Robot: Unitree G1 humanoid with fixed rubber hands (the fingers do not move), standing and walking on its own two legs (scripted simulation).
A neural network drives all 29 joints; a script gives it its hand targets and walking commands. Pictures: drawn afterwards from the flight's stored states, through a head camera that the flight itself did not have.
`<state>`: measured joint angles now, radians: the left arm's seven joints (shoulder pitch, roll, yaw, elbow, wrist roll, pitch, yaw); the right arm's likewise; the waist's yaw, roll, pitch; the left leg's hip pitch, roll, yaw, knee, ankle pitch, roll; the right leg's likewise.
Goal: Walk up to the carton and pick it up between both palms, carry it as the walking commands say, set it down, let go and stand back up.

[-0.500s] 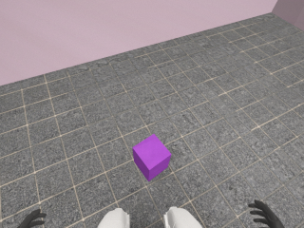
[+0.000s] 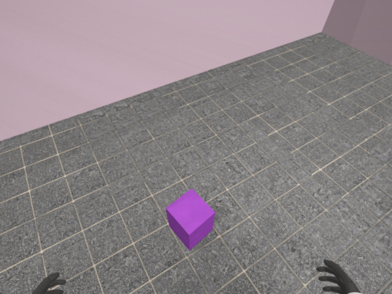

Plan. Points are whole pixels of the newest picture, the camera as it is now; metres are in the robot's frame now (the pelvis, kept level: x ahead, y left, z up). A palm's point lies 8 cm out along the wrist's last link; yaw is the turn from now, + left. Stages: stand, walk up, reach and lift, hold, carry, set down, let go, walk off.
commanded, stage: walk up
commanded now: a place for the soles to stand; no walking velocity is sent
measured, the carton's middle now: (190, 219) +0.54 +0.01 -0.66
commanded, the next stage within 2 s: none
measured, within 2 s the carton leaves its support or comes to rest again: neither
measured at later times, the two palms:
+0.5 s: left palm out of the picture +0.08 +0.21 -0.09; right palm out of the picture +0.19 -0.50 -0.06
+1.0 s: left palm out of the picture +0.10 +0.07 -0.11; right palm (374, 169) +0.44 -0.54 -0.10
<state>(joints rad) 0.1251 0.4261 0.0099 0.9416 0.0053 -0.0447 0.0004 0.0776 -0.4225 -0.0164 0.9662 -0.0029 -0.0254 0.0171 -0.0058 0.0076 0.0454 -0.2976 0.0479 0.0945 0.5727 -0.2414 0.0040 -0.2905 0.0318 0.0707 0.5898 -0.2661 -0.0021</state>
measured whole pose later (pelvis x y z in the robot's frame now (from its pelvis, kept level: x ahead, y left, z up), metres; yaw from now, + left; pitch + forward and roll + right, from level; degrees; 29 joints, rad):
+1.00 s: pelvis +0.18 -0.27 -0.04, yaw +31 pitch -2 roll +1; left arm 0.21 0.47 0.08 0.70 0.02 0.00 -0.03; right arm 0.28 -0.53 -0.07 0.76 -0.01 -0.04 -0.05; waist 0.02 -0.03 0.11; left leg -0.56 -0.03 -0.09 1.19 -0.52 0.02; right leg -0.49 -0.09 -0.05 0.91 -0.39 0.00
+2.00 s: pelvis +0.19 -0.26 +0.01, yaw +43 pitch -1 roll -1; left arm 0.09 0.43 0.00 1.01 0.00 -0.04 0.00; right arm 0.03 -0.41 0.00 1.03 0.00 -0.02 0.01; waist 0.02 -0.01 0.04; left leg -0.24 -0.01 -0.05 0.52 -0.25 0.00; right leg -0.21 -0.07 -0.08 0.48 -0.24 0.04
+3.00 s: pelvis +0.23 -0.27 +0.01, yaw +44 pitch +0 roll +0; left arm 0.07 0.40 0.09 0.91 0.03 0.06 -0.03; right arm 0.11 -0.41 -0.04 0.92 -0.03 0.04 0.01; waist 0.02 -0.02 0.05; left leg -0.22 0.03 -0.07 0.45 -0.24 -0.05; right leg -0.20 -0.04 -0.10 0.46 -0.26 0.00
